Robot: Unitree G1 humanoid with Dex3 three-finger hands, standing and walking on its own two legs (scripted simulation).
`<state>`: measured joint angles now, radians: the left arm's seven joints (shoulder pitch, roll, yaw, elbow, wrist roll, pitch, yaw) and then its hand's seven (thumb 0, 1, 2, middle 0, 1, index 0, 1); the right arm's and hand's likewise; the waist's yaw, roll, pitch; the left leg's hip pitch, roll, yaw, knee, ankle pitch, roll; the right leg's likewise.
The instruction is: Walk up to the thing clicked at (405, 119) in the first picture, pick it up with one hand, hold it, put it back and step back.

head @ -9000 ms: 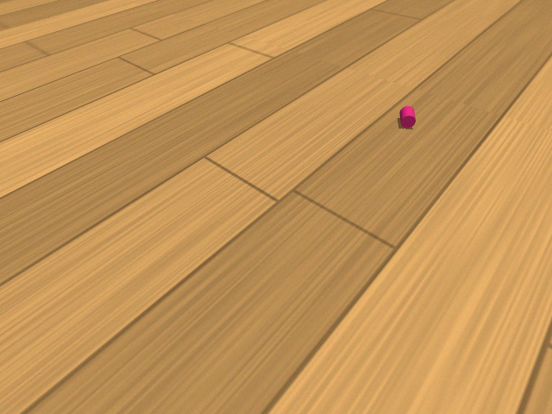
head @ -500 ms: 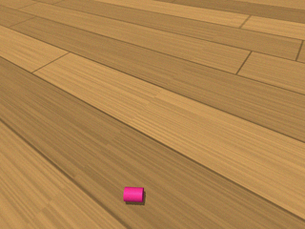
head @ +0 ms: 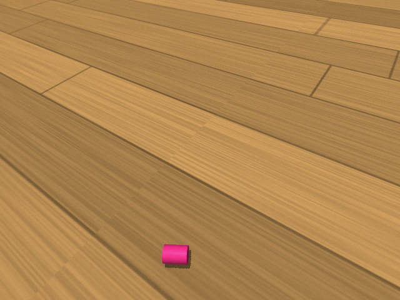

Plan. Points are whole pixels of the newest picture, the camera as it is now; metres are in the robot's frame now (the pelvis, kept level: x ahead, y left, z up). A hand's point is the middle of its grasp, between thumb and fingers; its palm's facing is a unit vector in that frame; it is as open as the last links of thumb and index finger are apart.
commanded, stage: stand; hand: left
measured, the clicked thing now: (175, 254) +0.49 +0.22 -0.74
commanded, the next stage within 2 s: walk up in 0.54 s
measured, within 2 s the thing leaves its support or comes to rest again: neither
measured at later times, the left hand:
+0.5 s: hand out of the picture +0.08 +0.26 -0.15, palm faces -0.03 -0.94 -0.35, open 7.4 cm
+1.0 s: hand out of the picture +0.09 +0.26 -0.18, palm faces -0.02 -0.94 -0.34, open 7.4 cm
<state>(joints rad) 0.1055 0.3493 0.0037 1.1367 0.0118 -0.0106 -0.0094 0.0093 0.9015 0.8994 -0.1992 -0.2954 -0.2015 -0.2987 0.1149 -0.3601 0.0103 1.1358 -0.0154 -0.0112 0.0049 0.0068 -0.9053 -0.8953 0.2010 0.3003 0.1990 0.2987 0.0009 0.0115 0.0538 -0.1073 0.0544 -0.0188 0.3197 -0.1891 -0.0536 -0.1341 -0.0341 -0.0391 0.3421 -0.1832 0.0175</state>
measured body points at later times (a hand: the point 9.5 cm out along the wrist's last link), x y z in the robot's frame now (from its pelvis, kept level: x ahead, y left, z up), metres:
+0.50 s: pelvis +0.00 +0.00 +0.00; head +0.02 +0.00 +0.45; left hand +0.08 +0.31 -0.13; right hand +0.08 -0.30 -0.13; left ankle -0.01 +0.15 -0.75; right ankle +0.00 -0.13 -0.75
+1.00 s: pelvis +0.05 +0.00 -0.02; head +0.09 +0.01 +0.43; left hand +0.10 +0.31 -0.15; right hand +0.13 -0.31 -0.13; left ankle +0.07 +0.12 -0.75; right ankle +0.00 -0.13 -0.74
